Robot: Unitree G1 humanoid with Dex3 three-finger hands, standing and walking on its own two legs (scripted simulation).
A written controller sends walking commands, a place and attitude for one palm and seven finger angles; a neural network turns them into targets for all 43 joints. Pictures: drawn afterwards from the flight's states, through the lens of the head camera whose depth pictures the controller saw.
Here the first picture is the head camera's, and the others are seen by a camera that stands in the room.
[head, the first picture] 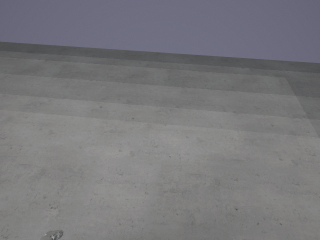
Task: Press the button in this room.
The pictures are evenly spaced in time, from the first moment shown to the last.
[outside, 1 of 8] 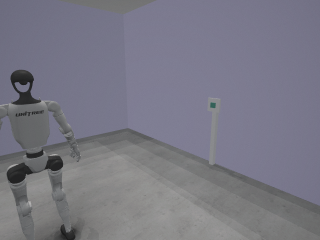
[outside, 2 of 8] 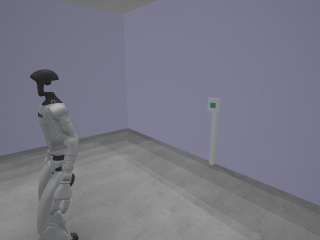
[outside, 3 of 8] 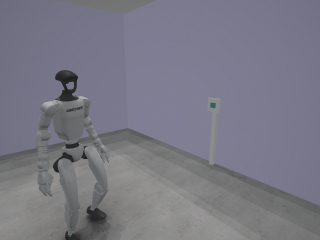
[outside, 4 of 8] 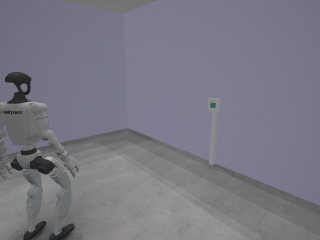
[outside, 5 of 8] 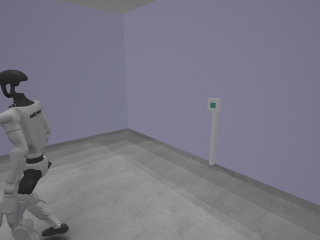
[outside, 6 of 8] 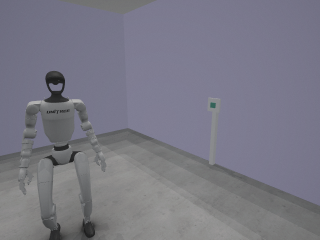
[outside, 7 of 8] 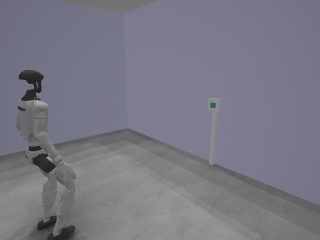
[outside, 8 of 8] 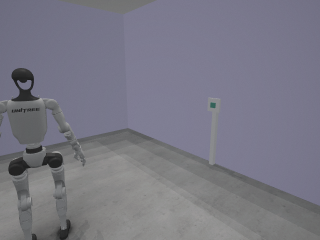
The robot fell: no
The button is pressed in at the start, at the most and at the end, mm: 0 0 0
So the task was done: no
